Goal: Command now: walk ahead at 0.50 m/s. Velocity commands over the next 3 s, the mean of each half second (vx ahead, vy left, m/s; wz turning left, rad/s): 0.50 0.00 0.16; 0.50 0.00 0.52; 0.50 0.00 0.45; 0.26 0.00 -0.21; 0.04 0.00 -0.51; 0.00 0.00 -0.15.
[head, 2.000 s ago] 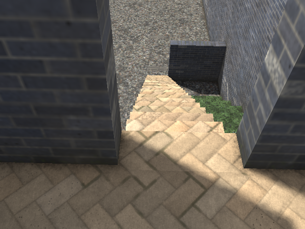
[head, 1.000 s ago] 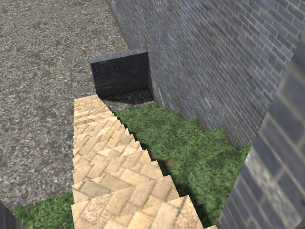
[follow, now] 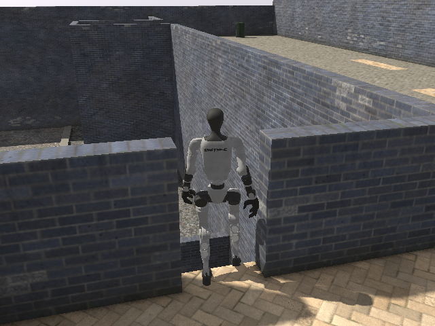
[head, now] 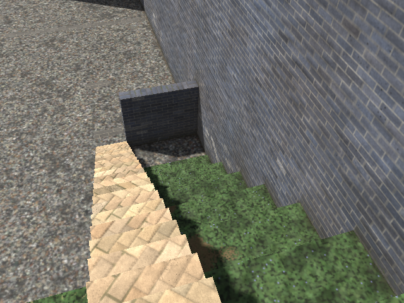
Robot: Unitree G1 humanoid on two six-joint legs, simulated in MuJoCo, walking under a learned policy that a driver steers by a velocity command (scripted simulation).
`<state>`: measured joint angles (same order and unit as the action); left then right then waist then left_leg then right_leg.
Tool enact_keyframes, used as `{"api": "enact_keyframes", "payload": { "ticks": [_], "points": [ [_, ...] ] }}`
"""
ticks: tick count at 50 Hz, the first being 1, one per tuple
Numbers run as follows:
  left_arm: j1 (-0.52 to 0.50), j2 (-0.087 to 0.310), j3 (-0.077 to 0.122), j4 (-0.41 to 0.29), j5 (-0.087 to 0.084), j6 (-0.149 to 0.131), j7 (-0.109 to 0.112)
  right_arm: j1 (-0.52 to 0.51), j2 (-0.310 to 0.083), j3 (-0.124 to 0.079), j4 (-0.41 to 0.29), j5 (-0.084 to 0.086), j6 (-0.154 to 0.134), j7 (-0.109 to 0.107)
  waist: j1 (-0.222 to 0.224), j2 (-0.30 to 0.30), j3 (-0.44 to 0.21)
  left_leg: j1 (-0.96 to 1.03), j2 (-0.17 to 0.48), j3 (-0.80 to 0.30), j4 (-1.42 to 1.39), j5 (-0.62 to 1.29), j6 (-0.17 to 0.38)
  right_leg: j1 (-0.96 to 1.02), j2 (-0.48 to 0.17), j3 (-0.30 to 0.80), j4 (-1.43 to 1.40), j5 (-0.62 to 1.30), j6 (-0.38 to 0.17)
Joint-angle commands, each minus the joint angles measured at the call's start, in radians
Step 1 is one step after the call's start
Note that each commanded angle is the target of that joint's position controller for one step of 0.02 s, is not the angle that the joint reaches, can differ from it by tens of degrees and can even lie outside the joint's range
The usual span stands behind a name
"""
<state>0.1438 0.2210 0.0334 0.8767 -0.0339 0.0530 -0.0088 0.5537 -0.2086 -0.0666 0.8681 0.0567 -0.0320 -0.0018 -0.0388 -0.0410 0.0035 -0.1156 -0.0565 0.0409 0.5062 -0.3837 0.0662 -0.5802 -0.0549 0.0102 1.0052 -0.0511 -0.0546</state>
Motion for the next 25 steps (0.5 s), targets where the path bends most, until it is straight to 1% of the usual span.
{"api": "enact_keyframes", "payload": {
  "ticks": [1, 2, 3, 4, 5, 6, 7, 8, 9, 10, 11, 12, 13, 14, 15, 16, 17, 18, 19, 20, 21, 22, 23, 24, 25],
  "points": [
    [0.012, 0.07, 0.019, 0.004, -0.047, -0.007, -0.023, 0.025, -0.087, -0.022, -0.059, 0.022, 0.053, 0.006, -0.025, 0.115, 0.04, 0.003, 0.216, -0.233, -0.019, 0.451, 0.136, -0.063, -0.02, -0.061, 0.05, -0.035, -0.023],
    [-0.012, 0.066, 0.018, -0.004, -0.045, -0.009, -0.025, 0.008, -0.111, -0.028, -0.067, 0.015, 0.06, 0.009, -0.032, 0.116, 0.065, -0.01, 0.225, -0.244, 0.002, 0.445, 0.146, -0.071, -0.025, -0.065, 0.046, -0.075, -0.02],
    [-0.005, 0.061, 0.015, -0.004, -0.04, -0.013, -0.027, -0.007, -0.118, -0.031, -0.071, 0.004, 0.064, 0.011, -0.036, 0.127, 0.067, -0.04, 0.222, -0.236, 0.043, 0.458, 0.152, -0.036, -0.022, -0.077, 0.04, -0.103, -0.015],
    [0.046, 0.071, 0.017, 0.016, -0.042, -0.026, -0.019, -0.022, -0.11, -0.028, -0.067, 0.007, 0.063, 0.014, -0.027, 0.129, 0.087, -0.082, 0.211, -0.219, 0.097, 0.508, 0.152, 0.004, -0.026, -0.079, 0.027, -0.115, -0.013],
    [0.028, 0.12, 0.045, 0.06, -0.064, -0.05, -0.027, 0.074, -0.057, -0.018, -0.012, -0.032, 0.052, 0.029, -0.065, 0.175, 0.087, 0.074, 0.194, -0.249, 0.247, 0.386, 0.14, -0.177, -0.105, 0.038, 0.015, -0.059, -0.023],
    [-0.005, 0.146, 0.055, 0.051, -0.07, -0.065, -0.026, 0.107, -0.046, -0.014, -0.002, -0.025, 0.046, 0.036, -0.092, 0.197, 0.074, 0.164, 0.197, -0.287, 0.305, 0.388, 0.154, -0.301, -0.093, 0.036, 0.016, -0.108, -0.025],
    [-0.027, 0.157, 0.062, 0.057, -0.07, -0.09, -0.024, 0.13, -0.049, -0.013, 0.008, -0.012, 0.041, 0.047, -0.104, 0.176, 0.082, 0.163, 0.213, -0.315, 0.336, 0.406, 0.164, -0.32, -0.091, 0.055, -0.023, -0.145, -0.029],
    [-0.208, 0.183, 0.07, -0.041, 0.086, -0.107, 0.001, 0.14, -0.164, -0.029, 0.011, -0.139, -0.019, -0.001, -0.12, 0.079, 0.161, 0.157, 0.257, -0.37, 0.317, 0.167, 0.154, -0.427, 0.0, 0.0, -0.041, -0.103, 0.031],
    [-0.346, 0.195, 0.08, -0.069, 0.077, -0.125, 0.014, 0.267, -0.109, -0.014, 0.05, -0.148, -0.043, -0.018, -0.22, -0.018, 0.226, 0.129, 0.215, -0.386, 0.398, 0.113, 0.143, -0.547, 0.022, 0.033, 0.01, -0.26, 0.036],
    [-0.317, 0.178, 0.081, -0.065, 0.063, -0.142, 0.026, 0.264, -0.104, 0.002, 0.093, -0.13, -0.052, -0.026, -0.205, -0.019, 0.236, 0.128, 0.17, -0.383, 0.464, 0.161, 0.14, -0.567, 0.043, 0.03, 0.023, -0.284, 0.033],
    [-0.214, 0.155, 0.073, -0.052, 0.058, -0.168, 0.027, 0.214, -0.118, -0.002, 0.084, -0.134, -0.05, -0.025, -0.152, -0.031, 0.181, 0.033, 0.154, -0.366, 0.58, 0.241, 0.125, -0.453, 0.043, 0.064, 0.02, -0.346, 0.013],
    [0.024, -0.035, -0.015, -0.012, 0.192, -0.232, 0.009, 0.323, 0.159, 0.091, 0.103, -0.168, -0.092, 0.005, -0.106, -0.005, -0.05, -0.084, 0.17, -0.301, 0.765, 0.189, 0.123, -0.204, -0.079, 0.147, -0.183, 0.077, 0.043],
    [0.178, 0.069, 0.024, 0.027, 0.143, -0.239, 0.015, 0.173, 0.091, 0.079, 0.063, -0.141, -0.088, 0.023, 0.03, -0.18, -0.016, -0.422, 0.019, -0.125, 1.04, 0.084, 0.079, 0.042, -0.117, 0.226, -0.278, 0.091, -0.073],
    [0.39, 0.257, 0.138, 0.137, -0.212, -0.248, -0.008, -0.071, -0.045, 0.022, -0.011, 0.098, -0.058, 0.041, 0.205, -0.414, -0.118, -0.904, -0.031, -0.041, 1.105, -0.167, -0.013, 0.657, -0.224, 0.348, -0.326, 0.113, -0.027],
    [0.469, 0.126, 0.016, 0.036, 0.121, -0.23, 0.009, -0.319, -0.06, 0.052, -0.117, -0.222, -0.057, 0.069, 0.284, -0.011, -0.169, -0.997, 0.003, -0.128, 1.012, -0.018, 0.063, 0.538, -0.223, 0.411, -0.302, -0.526, -0.096],
    [0.357, 0.105, 0.03, 0.043, 0.148, -0.228, 0.009, -0.333, -0.003, 0.05, -0.108, -0.221, -0.059, 0.049, 0.207, 0.02, -0.014, -0.973, 0.039, -0.154, 0.946, 0.074, 0.053, 0.447, -0.245, 0.319, -0.177, -0.342, -0.085],
    [0.263, 0.13, 0.019, -0.003, 0.133, -0.233, 0.015, -0.3, -0.014, 0.057, -0.115, -0.232, -0.062, 0.031, 0.143, -0.053, -0.011, -0.928, 0.043, -0.158, 0.874, 0.131, 0.034, 0.361, -0.192, 0.228, -0.147, -0.27, -0.028],
    [0.162, 0.065, 0.011, -0.078, 0.084, -0.233, 0.029, -0.228, -0.006, 0.058, -0.043, -0.264, -0.078, 0.017, 0.094, -0.008, -0.02, -0.938, 0.035, -0.161, 0.805, 0.126, 0.025, 0.402, -0.144, 0.187, -0.091, -0.223, 0.02],
    [0.153, 0.067, 0.005, -0.129, 0.057, -0.244, 0.051, -0.201, -0.016, 0.053, -0.024, -0.269, -0.099, -0.004, 0.075, -0.036, 0.014, -0.936, 0.001, -0.117, 0.779, 0.076, 0.005, 0.399, -0.11, 0.155, -0.086, -0.17, 0.078],
    [0.25, 0.103, 0.018, -0.114, 0.065, -0.255, 0.087, -0.305, -0.065, 0.04, -0.067, -0.223, -0.115, -0.012, 0.111, -0.074, 0.01, -0.973, -0.039, -0.041, 0.865, -0.12, -0.021, 0.473, -0.079, 0.131, -0.106, -0.021, 0.117],
    [0.366, 0.107, 0.03, -0.099, 0.063, -0.246, 0.12, -0.359, -0.106, 0.022, -0.069, -0.228, -0.131, -0.02, 0.154, -0.079, -0.024, -0.902, -0.051, -0.005, 0.803, -0.167, -0.039, 0.434, -0.076, 0.145, -0.043, -0.013, 0.128],
    [0.175, 0.139, 0.032, -0.193, 0.064, -0.243, 0.117, -0.116, -0.15, -0.013, 0.029, -0.215, -0.153, -0.039, -0.005, -0.008, 0.026, -0.447, -0.036, -0.044, 0.707, -0.122, -0.02, -0.058, -0.041, 0.123, 0.131, 0.053, 0.124],
    [-0.325, 0.156, 0.039, -0.325, 0.115, -0.237, 0.082, 0.452, -0.081, -0.021, 0.199, -0.186, -0.168, -0.051, -0.396, 0.302, -0.036, 0.372, 0.019, -0.083, 0.468, 0.036, 0.086, -0.759, 0.095, -0.073, 0.48, -0.23, 0.196],
    [-0.594, 0.08, 0.014, -0.437, 0.151, -0.245, 0.018, 0.604, -0.015, 0.005, 0.243, -0.113, -0.18, -0.077, -0.484, 0.35, -0.045, 0.686, 0.114, -0.25, 0.595, 0.097, 0.023, -1.107, 0.044, -0.042, 0.151, -0.537, 0.159],
    [-0.6, -0.014, -0.021, -0.42, 0.138, -0.265, -0.034, 0.546, 0.005, 0.015, 0.167, -0.066, -0.176, -0.1, -0.473, 0.182, 0.034, 0.649, 0.146, -0.403, 0.79, 0.103, 0.022, -1.198, 0.022, 0.039, -0.051, -0.503, 0.156]
  ]
}}
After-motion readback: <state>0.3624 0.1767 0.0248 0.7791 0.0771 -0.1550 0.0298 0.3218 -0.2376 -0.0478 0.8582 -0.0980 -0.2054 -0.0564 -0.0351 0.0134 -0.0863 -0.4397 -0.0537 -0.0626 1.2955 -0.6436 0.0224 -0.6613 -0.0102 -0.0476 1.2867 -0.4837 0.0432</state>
